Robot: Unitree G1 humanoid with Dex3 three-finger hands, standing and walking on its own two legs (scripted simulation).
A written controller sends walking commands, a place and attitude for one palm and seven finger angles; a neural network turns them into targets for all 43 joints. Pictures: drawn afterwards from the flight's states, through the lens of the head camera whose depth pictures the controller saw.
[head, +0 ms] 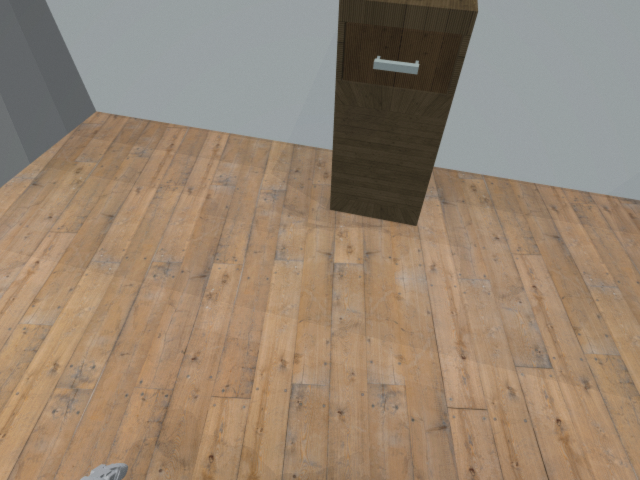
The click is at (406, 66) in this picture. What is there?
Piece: drawer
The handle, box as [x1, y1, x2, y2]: [373, 56, 418, 73]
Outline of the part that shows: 374,60 373,68 417,73 418,61 416,60 414,63 383,60 379,58 380,56 377,56 377,58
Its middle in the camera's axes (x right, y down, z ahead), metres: +0.24 -0.55 +1.22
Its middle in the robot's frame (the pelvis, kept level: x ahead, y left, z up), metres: +1.29 -0.17 -0.05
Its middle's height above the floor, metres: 0.72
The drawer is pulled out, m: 0.00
